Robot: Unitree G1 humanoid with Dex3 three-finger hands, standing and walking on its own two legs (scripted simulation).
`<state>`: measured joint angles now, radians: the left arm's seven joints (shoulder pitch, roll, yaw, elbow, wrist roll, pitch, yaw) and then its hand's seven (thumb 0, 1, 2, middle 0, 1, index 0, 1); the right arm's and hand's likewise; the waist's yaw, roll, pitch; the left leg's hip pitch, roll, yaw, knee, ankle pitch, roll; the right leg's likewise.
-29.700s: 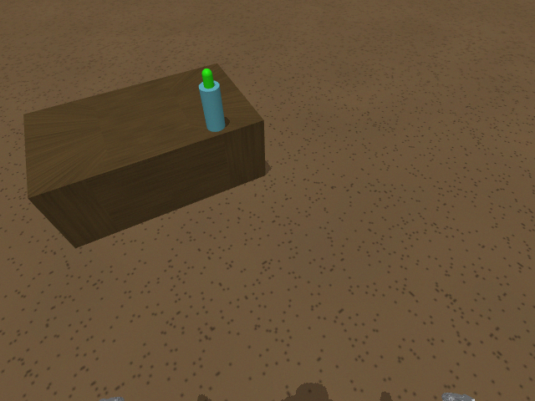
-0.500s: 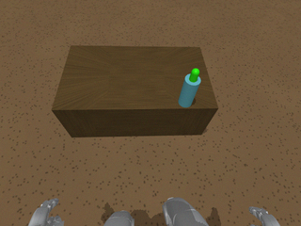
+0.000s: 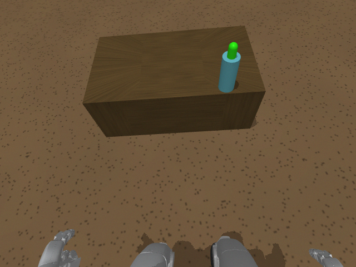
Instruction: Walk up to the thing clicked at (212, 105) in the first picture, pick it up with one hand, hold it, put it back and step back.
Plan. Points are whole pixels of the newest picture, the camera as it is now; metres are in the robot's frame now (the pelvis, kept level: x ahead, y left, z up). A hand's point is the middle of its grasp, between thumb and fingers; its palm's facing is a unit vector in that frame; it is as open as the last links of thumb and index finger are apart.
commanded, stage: step back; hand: right
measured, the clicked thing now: (229, 67) +0.91 -0.21 -0.26
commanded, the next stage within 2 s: stand in 1.48 s
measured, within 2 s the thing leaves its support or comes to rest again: neither
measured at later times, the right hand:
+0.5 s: hand out of the picture -0.04 -0.28 -0.14, palm faces +0.05 +0.93 -0.37, open 7.4 cm
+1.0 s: hand out of the picture -0.09 -0.28 -0.15, palm faces +0.02 +0.93 -0.37, open 7.4 cm
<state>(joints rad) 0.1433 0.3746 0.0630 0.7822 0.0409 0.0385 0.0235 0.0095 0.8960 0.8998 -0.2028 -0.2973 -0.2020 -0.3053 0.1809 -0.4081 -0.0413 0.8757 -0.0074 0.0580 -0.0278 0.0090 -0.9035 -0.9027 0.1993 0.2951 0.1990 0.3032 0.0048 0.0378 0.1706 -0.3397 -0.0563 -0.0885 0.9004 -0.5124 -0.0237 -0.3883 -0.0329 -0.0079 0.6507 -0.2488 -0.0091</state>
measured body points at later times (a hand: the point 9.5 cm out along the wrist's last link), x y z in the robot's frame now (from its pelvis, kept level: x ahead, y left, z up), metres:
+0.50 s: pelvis -0.14 -0.01 +0.00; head -0.13 -0.02 +0.45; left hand -0.09 +0.30 -0.12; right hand -0.04 -0.33 -0.11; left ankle -0.09 +0.13 -0.69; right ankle -0.17 -0.13 -0.72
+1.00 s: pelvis -0.13 -0.01 +0.00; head -0.13 -0.02 +0.45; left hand -0.04 +0.30 -0.11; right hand -0.09 -0.33 -0.13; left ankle -0.13 +0.13 -0.70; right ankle -0.12 -0.12 -0.72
